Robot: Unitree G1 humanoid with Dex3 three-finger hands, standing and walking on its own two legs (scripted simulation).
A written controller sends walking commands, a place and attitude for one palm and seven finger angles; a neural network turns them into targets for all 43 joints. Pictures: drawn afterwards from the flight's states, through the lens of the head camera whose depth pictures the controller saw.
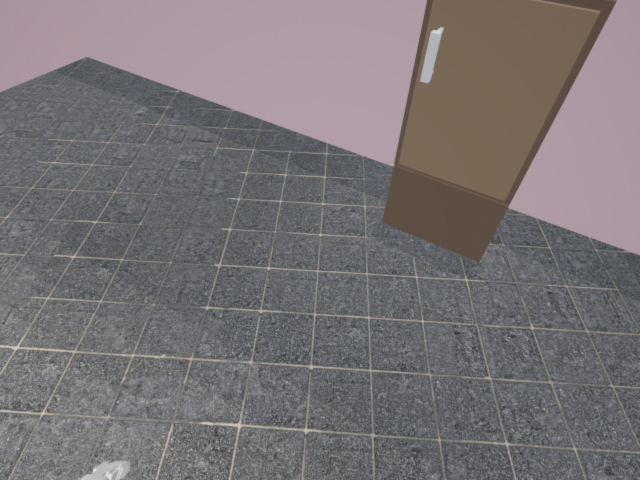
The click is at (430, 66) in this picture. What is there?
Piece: cupboard door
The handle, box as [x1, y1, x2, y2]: [420, 27, 443, 82]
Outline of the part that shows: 442,27 440,27 437,30 433,30 430,33 420,78 421,81 428,82 430,79 440,35 443,29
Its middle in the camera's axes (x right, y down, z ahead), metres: +0.33 -0.54 +1.13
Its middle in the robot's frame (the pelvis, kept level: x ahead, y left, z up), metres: +1.22 -0.27 +0.01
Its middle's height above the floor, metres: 0.78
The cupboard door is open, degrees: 0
